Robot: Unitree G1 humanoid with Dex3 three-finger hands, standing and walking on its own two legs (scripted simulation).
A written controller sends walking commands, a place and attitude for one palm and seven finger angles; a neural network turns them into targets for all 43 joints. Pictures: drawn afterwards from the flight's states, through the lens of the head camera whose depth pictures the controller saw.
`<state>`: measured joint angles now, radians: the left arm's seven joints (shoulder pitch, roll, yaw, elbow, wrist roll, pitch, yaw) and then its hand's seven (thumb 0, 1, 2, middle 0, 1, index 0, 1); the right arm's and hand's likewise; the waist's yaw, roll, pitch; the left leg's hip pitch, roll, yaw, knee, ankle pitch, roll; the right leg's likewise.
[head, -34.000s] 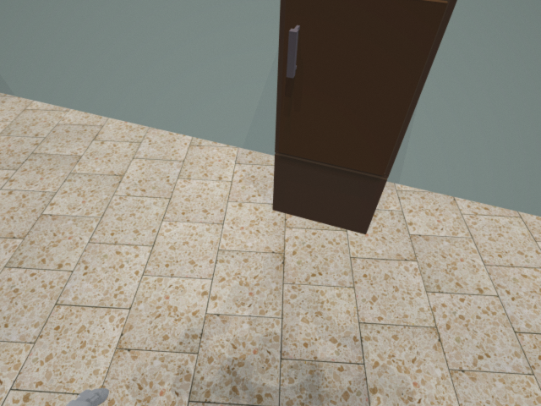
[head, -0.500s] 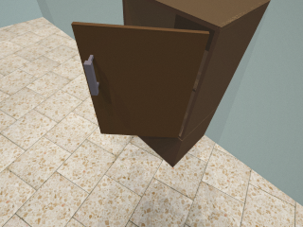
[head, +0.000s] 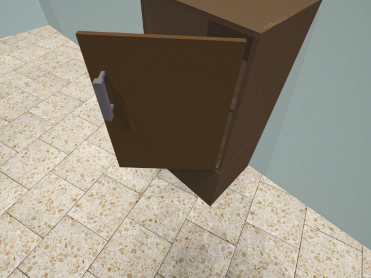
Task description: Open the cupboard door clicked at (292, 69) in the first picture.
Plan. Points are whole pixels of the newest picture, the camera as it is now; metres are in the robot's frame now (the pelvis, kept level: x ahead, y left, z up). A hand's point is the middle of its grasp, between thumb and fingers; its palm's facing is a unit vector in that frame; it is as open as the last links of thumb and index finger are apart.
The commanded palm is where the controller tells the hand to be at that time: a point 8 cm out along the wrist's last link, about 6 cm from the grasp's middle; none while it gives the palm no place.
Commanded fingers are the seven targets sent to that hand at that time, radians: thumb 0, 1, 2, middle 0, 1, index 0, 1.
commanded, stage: come to a stop and stand still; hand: left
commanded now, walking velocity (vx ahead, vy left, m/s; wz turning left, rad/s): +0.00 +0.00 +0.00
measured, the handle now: (105, 96) +0.57 +0.27 +0.04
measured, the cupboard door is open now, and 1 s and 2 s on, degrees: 43 43 43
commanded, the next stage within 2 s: look again from close up in 0.08 s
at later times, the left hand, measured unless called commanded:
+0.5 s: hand out of the picture -0.04 +0.17 -0.18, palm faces +0.04 -0.98 -0.20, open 7.4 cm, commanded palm none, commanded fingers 0.00 0.90 0.90 -0.20 -0.30 -0.20 -0.30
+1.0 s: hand out of the picture -0.10 +0.16 -0.19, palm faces +0.10 -0.99 -0.13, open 7.4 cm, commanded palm none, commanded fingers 0.00 0.90 0.90 -0.20 -0.30 -0.20 -0.30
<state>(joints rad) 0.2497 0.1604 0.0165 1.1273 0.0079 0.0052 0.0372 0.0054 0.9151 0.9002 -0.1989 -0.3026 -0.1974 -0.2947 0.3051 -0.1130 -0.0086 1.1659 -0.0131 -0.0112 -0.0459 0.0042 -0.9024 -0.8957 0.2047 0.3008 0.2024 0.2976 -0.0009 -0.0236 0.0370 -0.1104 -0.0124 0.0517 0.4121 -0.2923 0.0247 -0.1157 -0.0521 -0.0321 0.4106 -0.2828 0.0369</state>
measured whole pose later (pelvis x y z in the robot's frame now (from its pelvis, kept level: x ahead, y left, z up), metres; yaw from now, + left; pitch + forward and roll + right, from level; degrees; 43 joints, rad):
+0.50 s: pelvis -0.05 +0.00 -0.01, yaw +0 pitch -3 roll +0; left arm 0.30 0.16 -0.01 1.08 0.02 0.00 0.04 0.00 0.91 0.90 -0.20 -0.30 -0.20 -0.29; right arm 0.25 -0.17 -0.01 1.04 -0.02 -0.01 -0.03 0.01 -0.92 -0.90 0.20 0.30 0.20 0.30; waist 0.01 0.00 0.01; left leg -0.19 0.00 0.04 0.53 -0.29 0.02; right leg -0.19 -0.05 -0.04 0.53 -0.28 0.03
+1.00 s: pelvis -0.05 +0.00 -0.01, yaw +1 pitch -1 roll -1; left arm 0.41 0.15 0.03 1.07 0.02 0.01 0.02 0.00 0.90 0.90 -0.20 -0.30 -0.20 -0.29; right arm 0.39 -0.14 -0.01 1.09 -0.03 0.01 -0.01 0.01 -0.90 -0.90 0.20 0.30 0.20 0.30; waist 0.02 -0.03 0.00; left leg -0.28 0.00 0.03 0.60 -0.32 0.03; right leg -0.25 -0.04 -0.05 0.55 -0.28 0.01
